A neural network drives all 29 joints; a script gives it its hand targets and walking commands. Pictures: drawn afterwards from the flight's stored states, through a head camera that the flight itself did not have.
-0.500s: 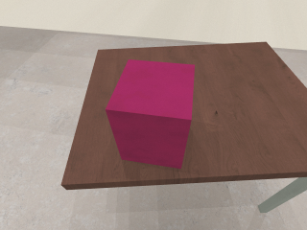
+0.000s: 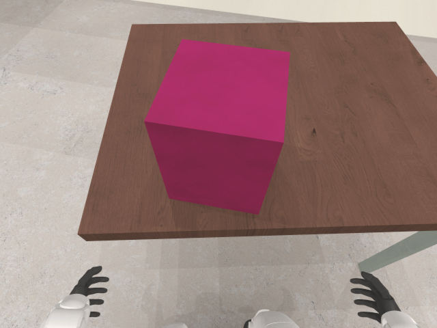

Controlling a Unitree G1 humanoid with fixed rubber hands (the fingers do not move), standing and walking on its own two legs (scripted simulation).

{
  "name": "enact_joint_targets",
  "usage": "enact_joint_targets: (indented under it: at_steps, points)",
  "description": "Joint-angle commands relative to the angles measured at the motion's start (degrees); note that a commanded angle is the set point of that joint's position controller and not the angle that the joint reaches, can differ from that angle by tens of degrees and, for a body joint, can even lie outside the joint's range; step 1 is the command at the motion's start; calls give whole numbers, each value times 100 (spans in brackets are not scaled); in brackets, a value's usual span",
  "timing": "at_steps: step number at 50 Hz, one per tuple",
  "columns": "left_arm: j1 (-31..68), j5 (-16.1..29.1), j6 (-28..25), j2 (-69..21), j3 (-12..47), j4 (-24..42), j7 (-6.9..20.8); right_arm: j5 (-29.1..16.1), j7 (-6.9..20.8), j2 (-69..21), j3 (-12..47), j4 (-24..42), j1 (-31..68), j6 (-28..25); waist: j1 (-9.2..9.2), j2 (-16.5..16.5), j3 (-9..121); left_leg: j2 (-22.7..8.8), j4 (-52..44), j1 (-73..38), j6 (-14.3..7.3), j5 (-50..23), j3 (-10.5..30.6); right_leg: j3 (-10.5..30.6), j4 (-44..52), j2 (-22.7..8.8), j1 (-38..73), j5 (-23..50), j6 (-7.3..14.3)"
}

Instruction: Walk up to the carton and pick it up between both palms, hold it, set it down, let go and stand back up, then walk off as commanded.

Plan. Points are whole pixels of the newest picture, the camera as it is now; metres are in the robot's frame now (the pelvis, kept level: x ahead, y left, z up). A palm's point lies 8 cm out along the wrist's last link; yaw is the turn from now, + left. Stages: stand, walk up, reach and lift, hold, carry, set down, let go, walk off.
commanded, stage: reach and lift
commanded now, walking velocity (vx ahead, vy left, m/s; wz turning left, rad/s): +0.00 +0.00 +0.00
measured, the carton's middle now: (222, 133) +0.46 -0.01 +0.05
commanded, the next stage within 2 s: none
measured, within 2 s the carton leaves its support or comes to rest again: neither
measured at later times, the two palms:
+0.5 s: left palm (64, 326) +0.15 +0.27 -0.05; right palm out of the picture +0.11 -0.24 -0.06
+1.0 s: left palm (72, 307) +0.17 +0.25 -0.02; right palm (350, 297) +0.16 -0.20 -0.01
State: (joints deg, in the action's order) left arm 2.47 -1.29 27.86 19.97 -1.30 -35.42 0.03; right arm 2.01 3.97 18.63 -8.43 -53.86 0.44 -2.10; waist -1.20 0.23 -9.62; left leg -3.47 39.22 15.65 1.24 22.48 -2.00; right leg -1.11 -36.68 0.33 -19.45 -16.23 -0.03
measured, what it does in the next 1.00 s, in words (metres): stands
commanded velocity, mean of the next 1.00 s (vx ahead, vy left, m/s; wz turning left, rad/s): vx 0.00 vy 0.00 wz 0.00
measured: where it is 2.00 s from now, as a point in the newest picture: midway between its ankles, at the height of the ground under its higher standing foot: outside the picture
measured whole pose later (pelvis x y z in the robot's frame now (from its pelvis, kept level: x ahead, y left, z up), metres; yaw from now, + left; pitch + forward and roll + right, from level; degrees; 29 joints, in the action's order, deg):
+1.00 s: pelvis +0.01 +0.00 +0.02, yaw +0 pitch -5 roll +0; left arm -14.9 7.9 10.4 18.1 -1.0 -14.9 3.6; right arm -1.6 -7.6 2.1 -1.4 -12.3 -21.9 1.2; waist 2.1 1.1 -5.6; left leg -2.7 21.4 1.4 1.4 14.6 -2.5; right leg -1.1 -21.0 0.0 -6.0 -9.8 0.0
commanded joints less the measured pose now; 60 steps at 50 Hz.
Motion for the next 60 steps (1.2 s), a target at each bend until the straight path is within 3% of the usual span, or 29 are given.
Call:
enact_joint_targets:
  at_steps: [1,5,10,13,14,18,21,22,27,28,33,40,41,44,51,59,60]
  points:
    - [-593,-505,318,879,-694,1517,109,-430,-204,1287,-72,457,-582,-189,56,-172,2469,171,-53,-1132,262,-3559,-117,-337,203,38,1407,3575,95]
    - [-802,-666,114,671,-766,1752,114,-532,-342,966,243,524,-622,-371,86,-220,1857,358,-454,-1072,264,-2873,-195,-249,535,-9,1576,3348,37]
    - [-224,-509,51,598,-552,2191,84,-325,-409,571,82,1287,-336,-304,-1,-233,759,378,-1167,-415,145,-1031,-384,-55,1098,-4,1401,1157,39]
    - [-67,-170,-115,573,-465,2412,9,-224,-398,375,3,1942,-419,-221,28,-100,705,340,-1445,-254,77,-602,-444,-13,1191,-4,1474,774,53]
    - [-169,-60,-171,503,-394,2465,-1,-160,-403,379,-123,2133,-567,-171,-49,-142,751,274,-1571,-215,96,-466,-439,-19,1216,16,1625,690,101]
    - [-287,207,-477,463,-255,2743,-79,-23,-402,222,-269,2866,-742,-107,-26,-227,819,175,-1901,95,57,-318,-483,-141,1182,155,1906,738,61]
    - [-511,258,-655,439,-289,2623,-101,25,-396,102,-219,3284,-890,0,77,-444,791,2,-2268,708,-73,-24,-513,-183,1047,363,2586,852,-10]
    - [-642,305,-720,473,-291,2538,-79,33,-426,55,-148,3396,-966,34,102,-255,739,18,-2328,747,-120,-16,-555,-139,1081,347,2712,879,-32]
    - [-842,330,-1017,539,-376,2177,2,120,-524,-192,-37,3751,-1152,145,174,-296,687,-92,-2664,1275,-352,342,-544,-97,948,406,3268,736,-109]
    - [-837,381,-1120,538,-397,2173,32,125,-562,-309,54,3986,-1166,134,194,-152,811,-83,-2687,1254,-402,384,-587,-104,987,416,3398,715,-140]
    - [-762,540,-1440,717,-384,2114,159,-46,-780,-856,332,4416,-1373,146,277,101,773,210,-2443,513,-330,-190,-632,122,1426,142,2794,650,-135]
    - [-824,795,-1754,806,-372,2599,271,-257,-1040,-1250,466,4883,-1812,240,272,-1,651,394,-2255,-467,-133,-791,-532,218,1920,-138,1986,474,-93]
    - [-883,800,-1792,884,-431,2641,293,-247,-1088,-1294,516,5053,-1795,228,341,19,634,426,-2245,-559,-136,-829,-551,227,1950,-173,1937,513,-127]
    - [-1043,873,-1899,813,-438,2878,295,-317,-1148,-1348,551,5138,-1972,188,308,-227,724,392,-2249,-577,-45,-998,-527,223,2023,-182,1974,638,-95]
    - [-1495,1028,-2350,686,-380,3537,323,-394,-1244,-1344,569,5113,-2154,-206,269,-424,965,299,-2167,-640,177,-1869,-389,225,2010,-128,2240,1355,-13]
    - [-1868,1280,-2900,512,-75,3925,341,-602,-1251,-1275,512,5324,-2096,-825,215,-394,1282,290,-1872,-859,321,-2978,-181,144,1941,56,2333,2006,116]
    - [-1783,1332,-2968,528,-58,3988,338,-663,-1246,-1300,494,5334,-1995,-867,271,-479,1317,293,-1860,-897,337,-3051,-175,148,1951,66,2355,1985,141]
